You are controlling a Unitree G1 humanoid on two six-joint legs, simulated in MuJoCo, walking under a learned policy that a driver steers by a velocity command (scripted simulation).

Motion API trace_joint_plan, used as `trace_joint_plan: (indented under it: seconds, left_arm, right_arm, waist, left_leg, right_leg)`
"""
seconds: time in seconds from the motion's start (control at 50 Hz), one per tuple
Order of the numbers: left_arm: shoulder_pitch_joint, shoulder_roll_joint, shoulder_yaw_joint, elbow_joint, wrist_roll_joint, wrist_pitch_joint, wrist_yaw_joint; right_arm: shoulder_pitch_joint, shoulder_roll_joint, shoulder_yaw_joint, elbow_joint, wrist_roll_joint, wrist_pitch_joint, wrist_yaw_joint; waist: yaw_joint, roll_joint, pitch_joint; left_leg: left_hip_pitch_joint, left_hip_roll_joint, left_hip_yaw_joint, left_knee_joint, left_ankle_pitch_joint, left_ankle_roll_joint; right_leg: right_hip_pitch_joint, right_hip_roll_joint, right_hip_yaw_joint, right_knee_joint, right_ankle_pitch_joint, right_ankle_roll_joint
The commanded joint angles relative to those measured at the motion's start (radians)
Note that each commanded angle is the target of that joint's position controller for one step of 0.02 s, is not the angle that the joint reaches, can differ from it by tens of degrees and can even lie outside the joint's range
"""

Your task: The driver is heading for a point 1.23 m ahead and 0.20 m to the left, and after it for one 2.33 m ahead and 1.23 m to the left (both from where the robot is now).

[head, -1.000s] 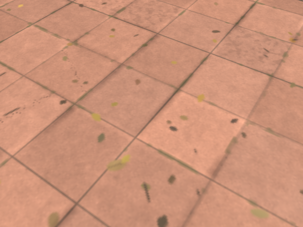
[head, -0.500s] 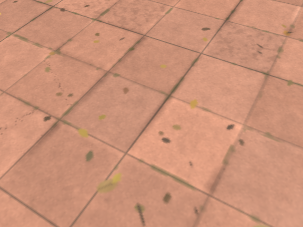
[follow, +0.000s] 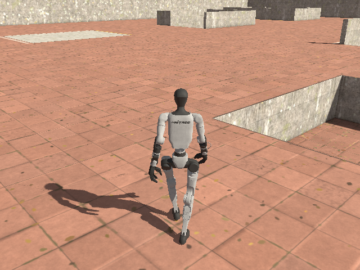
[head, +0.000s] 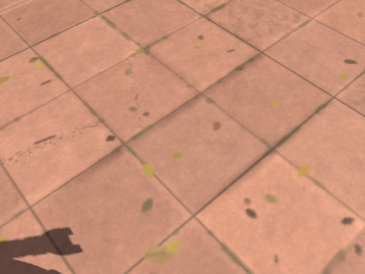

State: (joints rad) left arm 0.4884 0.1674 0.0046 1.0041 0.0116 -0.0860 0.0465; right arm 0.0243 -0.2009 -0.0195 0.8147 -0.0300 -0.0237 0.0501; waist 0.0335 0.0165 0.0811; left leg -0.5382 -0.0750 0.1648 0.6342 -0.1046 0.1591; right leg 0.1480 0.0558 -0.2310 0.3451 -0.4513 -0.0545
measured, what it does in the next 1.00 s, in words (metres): walks ahead, turning left: left foot, then right foot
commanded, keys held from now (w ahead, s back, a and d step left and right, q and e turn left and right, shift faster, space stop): w+q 0.62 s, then w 0.38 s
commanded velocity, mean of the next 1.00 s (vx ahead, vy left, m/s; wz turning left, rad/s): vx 0.50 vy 0.00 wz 0.47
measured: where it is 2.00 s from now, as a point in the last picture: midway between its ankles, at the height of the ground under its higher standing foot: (138, 133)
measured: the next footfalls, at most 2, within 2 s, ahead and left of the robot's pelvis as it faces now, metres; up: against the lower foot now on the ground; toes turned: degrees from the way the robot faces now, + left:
left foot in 0.04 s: +0.16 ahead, +0.03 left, +0.00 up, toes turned +4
right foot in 0.56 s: +0.52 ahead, -0.06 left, +0.00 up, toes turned +23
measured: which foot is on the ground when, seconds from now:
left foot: up 0.00-0.02, down 0.04-0.56, up 0.58-1.00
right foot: down 0.00-0.04, up 0.06-0.54, down 0.56-1.00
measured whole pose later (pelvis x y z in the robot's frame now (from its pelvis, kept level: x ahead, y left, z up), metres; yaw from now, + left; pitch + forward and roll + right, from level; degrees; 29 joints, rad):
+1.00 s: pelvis +0.52 +0.06 +0.02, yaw +29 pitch +2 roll -2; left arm 0.48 0.23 0.03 0.93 0.01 -0.09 -0.02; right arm 0.04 -0.23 0.00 0.74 -0.04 -0.03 0.06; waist 0.08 0.03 0.03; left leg -0.57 0.05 0.02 0.64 -0.10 0.06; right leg 0.01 0.03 -0.11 0.24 -0.28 -0.02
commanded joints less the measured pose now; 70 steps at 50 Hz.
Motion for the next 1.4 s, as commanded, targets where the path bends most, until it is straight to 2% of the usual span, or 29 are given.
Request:
trace_joint_plan:
  seconds: [0.02,0.04,0.06,0.08,0.12,0.14,0.18,0.24,0.32,0.44,0.5,0.54,0.56,0.58,0.6,0.62,0.66,0.7,0.78,0.9,0.98,1.02,1.06,1.08,1.1,1.12,1.16,1.2,1.4]
  left_arm:
    - [-0.097,0.229,0.052,-0.076,0.001,0.001,0.006]
    - [-0.109,0.173,0.042,-0.107,0.015,-0.002,-0.013]
    - [-0.051,0.114,0.034,-0.174,0.008,-0.005,-0.026]
    - [-0.134,0.173,0.040,-0.195,0.016,-0.021,-0.036]
    - [-0.185,0.193,0.046,-0.205,0.007,-0.034,-0.042]
    - [-0.178,0.180,0.043,-0.203,0.021,-0.017,-0.041]
    - [-0.160,0.148,0.036,-0.204,0.042,0.024,-0.048]
    - [-0.262,0.139,0.034,-0.255,0.039,0.047,-0.055]
    - [-0.433,0.153,0.034,-0.317,0.033,0.056,-0.061]
    - [-0.624,0.155,0.017,-0.394,0.024,0.043,-0.074]
    - [-0.588,0.178,0.018,-0.404,0.014,0.027,-0.071]
    - [-0.377,0.229,0.040,-0.343,0.008,0.015,-0.053]
    - [-0.221,0.266,0.054,-0.308,0.015,0.001,-0.038]
    - [-0.053,0.340,0.072,-0.300,0.041,-0.002,-0.017]
    - [-0.108,0.392,0.087,-0.309,0.049,0.012,-0.021]
    - [-0.178,0.289,0.078,-0.320,0.031,0.023,-0.027]
    - [-0.255,0.176,0.050,-0.312,0.025,0.018,-0.039]
    - [-0.226,0.166,0.046,-0.274,0.020,0.003,-0.043]
    - [-0.158,0.175,0.049,-0.218,0.004,-0.034,-0.062]
    - [-0.089,0.188,0.050,-0.163,-0.002,-0.025,-0.067]
    - [-0.014,0.226,0.058,-0.120,0.001,-0.013,-0.062]
    - [0.005,0.232,0.058,-0.101,0.002,0.000,-0.057]
    - [0.008,0.224,0.052,-0.087,-0.004,0.010,-0.055]
    - [-0.014,0.193,0.040,-0.121,-0.011,0.006,-0.057]
    - [0.060,0.068,0.011,-0.163,-0.032,0.006,-0.061]
    - [0.021,0.197,0.047,-0.144,-0.009,0.019,-0.045]
    - [-0.069,0.172,0.051,-0.154,-0.012,0.020,-0.054]
    - [-0.056,0.150,0.054,-0.132,0.010,0.045,-0.065]
    - [-0.326,0.093,0.050,-0.225,0.018,0.077,-0.101]
  right_arm:
    - [0.414,-0.169,-0.064,0.079,-0.007,-0.008,-0.015]
    - [0.443,-0.226,-0.085,0.085,-0.005,-0.003,-0.030]
    - [0.377,-0.297,-0.098,0.052,0.001,0.002,-0.032]
    - [0.354,-0.261,-0.099,0.056,0.030,0.005,-0.037]
    - [0.257,-0.163,-0.075,0.047,0.023,-0.003,-0.043]
    - [0.236,-0.147,-0.068,0.042,0.023,-0.016,-0.047]
    - [0.243,-0.154,-0.062,0.044,0.027,-0.040,-0.046]
    - [0.306,-0.192,-0.070,0.059,0.031,-0.050,-0.045]
    - [0.428,-0.187,-0.068,0.074,0.031,-0.041,-0.047]
    - [0.522,-0.199,-0.069,0.074,0.015,-0.035,-0.062]
    - [0.476,-0.222,-0.075,0.054,0.011,-0.037,-0.073]
    - [0.400,-0.246,-0.079,0.033,0.013,-0.045,-0.064]
    - [0.374,-0.243,-0.079,0.025,0.024,-0.056,-0.052]
    - [0.398,-0.157,-0.056,-0.008,0.035,-0.066,-0.047]
    - [0.528,-0.112,-0.048,-0.029,0.060,-0.055,-0.050]
    - [0.489,-0.195,-0.056,0.005,0.018,-0.037,-0.060]
    - [0.378,-0.170,-0.055,-0.005,0.005,-0.031,-0.041]
    - [0.370,-0.140,-0.049,-0.009,-0.009,-0.014,-0.023]
    - [0.300,-0.114,-0.038,-0.036,-0.014,-0.002,-0.007]
    - [0.041,-0.077,-0.001,-0.116,-0.010,-0.017,0.013]
    - [-0.048,-0.097,0.004,-0.142,-0.004,-0.023,0.005]
    - [-0.037,-0.108,0.000,-0.140,-0.009,-0.030,-0.004]
    - [0.179,-0.140,-0.019,-0.064,-0.023,-0.051,-0.021]
    - [0.359,-0.210,-0.042,-0.026,-0.044,-0.061,-0.037]
    - [0.418,-0.304,-0.065,-0.022,-0.050,-0.056,-0.051]
    - [0.410,-0.275,-0.067,-0.021,-0.006,-0.044,-0.053]
    - [0.275,-0.155,-0.036,-0.022,0.004,-0.054,-0.047]
    - [0.234,-0.104,-0.024,-0.013,0.008,-0.069,-0.050]
    - [0.346,-0.114,-0.031,0.067,0.013,-0.094,-0.063]
  waist:
    - [-0.245,-0.106,-0.192]
    - [-0.228,0.062,-0.230]
    - [-0.121,0.190,-0.293]
    - [-0.145,0.052,-0.211]
    - [-0.051,-0.096,-0.010]
    - [-0.014,-0.120,0.001]
    - [0.014,-0.091,-0.022]
    - [-0.009,-0.028,-0.021]
    - [-0.088,0.031,-0.029]
    - [-0.153,0.063,-0.025]
    - [-0.111,0.084,-0.034]
    - [-0.010,0.070,-0.121]
    - [0.070,0.025,-0.208]
    - [0.108,-0.102,-0.373]
    - [0.010,-0.342,-0.443]
    - [-0.011,-0.159,-0.297]
    - [-0.026,-0.033,-0.113]
    - [-0.047,-0.101,-0.078]
    - [-0.056,-0.117,-0.066]
    - [-0.016,-0.105,-0.026]
    - [0.010,-0.109,-0.012]
    - [0.000,-0.111,-0.016]
    - [-0.096,-0.058,-0.126]
    - [-0.170,0.023,-0.254]
    - [-0.142,0.243,-0.367]
    - [-0.156,0.126,-0.335]
    - [-0.087,0.068,-0.125]
    - [-0.037,0.083,-0.070]
    - [-0.037,0.045,0.009]
  left_leg:
    - [0.498,-0.032,-0.073,-0.114,-0.046,0.106]
    - [0.669,0.168,-0.332,-0.140,-0.128,0.171]
    - [0.843,0.391,-0.874,-0.230,-0.087,0.347]
    - [0.766,0.393,-0.878,-0.371,-0.270,0.345]
    - [0.477,0.333,-0.701,-0.457,-0.170,0.238]
    - [0.396,0.279,-0.622,-0.453,-0.042,0.202]
    - [0.313,0.214,-0.511,-0.450,0.126,0.172]
    - [0.289,0.156,-0.446,-0.450,0.219,0.127]
    - [0.417,0.143,-0.473,-0.417,0.270,0.055]
    - [0.598,0.165,-0.536,-0.333,0.388,0.066]
    - [0.579,0.185,-0.568,-0.281,0.453,0.040]
    - [0.489,0.142,-0.546,-0.110,0.617,-0.009]
    - [0.389,0.085,-0.504,0.087,0.538,-0.033]
    - [0.254,0.029,-0.417,0.366,0.128,-0.044]
    - [-0.023,-0.100,-0.317,0.589,-0.481,-0.071]
    - [-0.104,0.009,-0.309,0.658,-0.379,-0.064]
    - [-0.063,0.061,-0.281,0.592,-0.229,-0.078]
    - [-0.019,0.085,-0.270,0.545,-0.216,-0.089]
    - [-0.074,0.080,-0.273,0.473,-0.154,-0.095]
    - [-0.037,0.117,-0.149,0.120,0.057,-0.119]
    - [0.026,0.109,-0.105,-0.014,0.002,-0.098]
    - [0.088,0.085,-0.095,-0.072,-0.067,-0.074]
    - [0.385,0.043,-0.095,-0.185,-0.058,-0.039]
    - [0.643,0.218,-0.280,-0.209,-0.150,0.007]
    - [0.901,0.522,-0.704,-0.293,-0.208,0.104]
    - [0.797,0.522,-0.761,-0.343,-0.229,0.115]
    - [0.570,0.414,-0.490,-0.408,-0.112,0.055]
    - [0.449,0.343,-0.344,-0.461,-0.019,0.000]
    - [0.465,0.299,-0.046,-0.503,0.226,-0.015]
  right_leg:
    - [-0.234,-0.266,0.034,0.584,1.210,0.013]
    - [-0.474,-0.142,0.030,0.943,0.404,0.005]
    - [-0.819,0.013,0.182,1.235,-0.112,0.028]
    - [-0.939,-0.046,0.305,1.186,-0.002,0.012]
    - [-0.867,-0.123,0.289,0.986,0.131,0.019]
    - [-0.798,-0.144,0.291,0.922,0.134,0.038]
    - [-0.713,-0.160,0.273,0.832,0.141,0.068]
    - [-0.741,-0.166,0.237,0.699,0.260,0.098]
    - [-0.850,-0.147,0.234,0.539,0.415,0.106]
    - [-0.897,-0.082,0.234,0.346,0.403,0.089]
    - [-0.731,-0.052,0.251,0.222,0.372,0.057]
    - [-0.403,-0.004,0.239,0.146,0.321,0.018]
    - [-0.169,-0.068,0.286,0.108,0.343,-0.015]
    - [0.068,-0.332,0.537,0.103,0.139,-0.056]
    - [0.196,-0.528,0.990,-0.024,0.091,-0.175]
    - [0.052,-0.481,0.966,-0.047,-0.038,-0.162]
    - [-0.185,-0.375,0.673,-0.096,0.138,-0.129]
    - [-0.280,-0.308,0.519,-0.130,0.301,-0.113]
    - [-0.284,-0.296,0.401,-0.175,0.486,-0.137]
    - [-0.306,-0.239,0.245,-0.209,0.556,-0.115]
    - [-0.222,-0.288,0.257,-0.172,0.608,-0.110]
    - [-0.179,-0.304,0.268,-0.101,0.710,-0.105]
    - [-0.219,-0.246,0.227,0.172,0.855,-0.078]
    - [-0.390,-0.199,0.198,0.426,0.621,-0.055]
    - [-0.744,-0.045,0.129,0.759,-0.031,-0.013]
    - [-0.809,-0.053,0.245,0.871,-0.065,-0.027]
    - [-0.796,-0.127,0.278,0.823,0.087,-0.033]
    - [-0.724,-0.150,0.273,0.775,0.141,-0.016]
    - [-0.848,-0.149,0.214,0.546,0.443,0.015]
